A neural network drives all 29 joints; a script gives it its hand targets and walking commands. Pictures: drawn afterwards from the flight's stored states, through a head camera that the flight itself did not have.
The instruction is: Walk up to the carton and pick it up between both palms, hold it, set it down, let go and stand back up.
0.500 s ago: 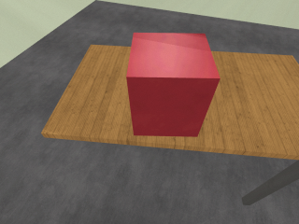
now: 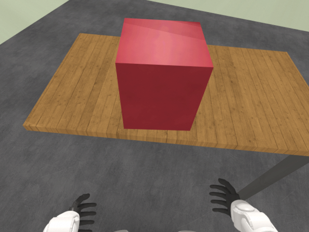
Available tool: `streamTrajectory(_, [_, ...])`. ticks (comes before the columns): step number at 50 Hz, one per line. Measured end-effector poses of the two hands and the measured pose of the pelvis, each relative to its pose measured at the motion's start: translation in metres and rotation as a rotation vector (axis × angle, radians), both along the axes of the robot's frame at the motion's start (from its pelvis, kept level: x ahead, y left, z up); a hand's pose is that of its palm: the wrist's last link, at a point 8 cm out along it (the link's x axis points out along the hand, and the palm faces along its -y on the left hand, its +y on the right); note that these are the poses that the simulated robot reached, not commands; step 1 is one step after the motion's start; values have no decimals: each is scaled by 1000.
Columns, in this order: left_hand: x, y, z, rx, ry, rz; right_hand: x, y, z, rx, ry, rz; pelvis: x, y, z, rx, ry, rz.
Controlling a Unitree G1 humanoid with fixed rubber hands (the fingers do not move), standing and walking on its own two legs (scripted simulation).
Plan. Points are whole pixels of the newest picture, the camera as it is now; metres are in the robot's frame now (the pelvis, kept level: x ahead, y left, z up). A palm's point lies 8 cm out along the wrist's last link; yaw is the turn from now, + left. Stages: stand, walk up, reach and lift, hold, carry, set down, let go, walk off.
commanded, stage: reach and lift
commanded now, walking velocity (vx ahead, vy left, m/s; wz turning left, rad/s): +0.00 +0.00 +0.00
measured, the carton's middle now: (159, 78) +0.50 -0.02 +0.10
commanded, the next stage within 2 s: none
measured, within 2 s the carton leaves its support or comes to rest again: neither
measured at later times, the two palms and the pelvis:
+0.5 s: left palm (67, 217) +0.17 +0.22 -0.05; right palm (242, 216) +0.15 -0.20 -0.04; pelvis -0.01 -0.03 +0.01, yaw -1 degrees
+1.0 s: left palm (59, 210) +0.17 +0.23 -0.01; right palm (241, 207) +0.16 -0.20 -0.01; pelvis +0.00 -0.01 +0.02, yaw -1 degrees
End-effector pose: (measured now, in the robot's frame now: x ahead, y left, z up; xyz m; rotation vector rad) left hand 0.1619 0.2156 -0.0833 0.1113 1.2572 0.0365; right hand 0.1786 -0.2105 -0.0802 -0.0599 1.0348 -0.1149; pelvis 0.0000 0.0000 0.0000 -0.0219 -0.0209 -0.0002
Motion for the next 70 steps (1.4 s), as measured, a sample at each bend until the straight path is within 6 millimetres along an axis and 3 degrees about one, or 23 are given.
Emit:
streamTrajectory(5, [-56, 8, -13, 52, 104, 33, -47, -11, -7, -46, 63, 1, -4, -11, 3, 13, -6, -3])
streamTrajectory(8, [-68, 19, -16, 89, 91, 54, -62, -7, -12, -34, 76, 12, -11, -18, 2, 20, 31, -3])
streamTrajectory(11, [-56, 26, -15, 107, 18, 61, -60, 2, -14, -7, 45, 14, -19, -23, -1, 24, 75, 0])
streamTrajectory(14, [-27, 26, -7, 96, -91, 46, -44, 10, -9, 13, -29, 2, -24, -26, -4, 27, 102, 1])
streamTrajectory(19, [18, 13, 19, 41, -263, 7, -18, 15, 18, 32, -172, -36, -25, -27, 0, 35, 77, -7])
streamTrajectory(22, [22, 5, 34, 12, -307, -4, -19, 13, 36, 26, -218, -50, -20, -27, 8, 38, 30, -15])
streamTrajectory(25, [4, 3, 36, 0, -291, 17, -33, 6, 44, 6, -212, -64, -14, -26, 13, 38, -13, -19])
streamTrajectory(30, [-45, 8, 22, 22, -213, 87, -63, -3, 40, -30, -127, -58, -10, -25, 17, 34, -46, -18])
streamTrajectory(33, [-66, 11, 18, 34, -200, 119, -69, -2, 40, -38, -107, -45, -12, -24, 17, 33, -30, -14])
streamTrajectory(35, [-69, 13, 19, 39, -223, 126, -65, 0, 43, -39, -131, -39, -14, -23, 16, 32, -9, -10])
streamTrajectory(38, [-58, 13, 29, 42, -308, 112, -50, 5, 51, -29, -212, -39, -16, -20, 16, 30, 21, -7])
streamTrajectory(42, [-27, 11, 50, 24, -451, 75, -28, 11, 62, -7, -318, -54, -14, -15, 16, 27, 35, -8])
streamTrajectory(47, [4, 12, 69, 6, -538, 55, -16, 15, 65, 16, -349, -62, -3, -9, 19, 26, 15, -13])
streamTrajectory(54, [15, 12, 71, -9, -542, 78, -12, 6, 73, -5, -362, -70, 13, -1, 21, 24, 1, -23])
streamTrajectory(70, [49, 9, 107, 5, -750, 37, 33, 5, 107, 23, -560, -30, 29, 1, 21, 16, 37, -20])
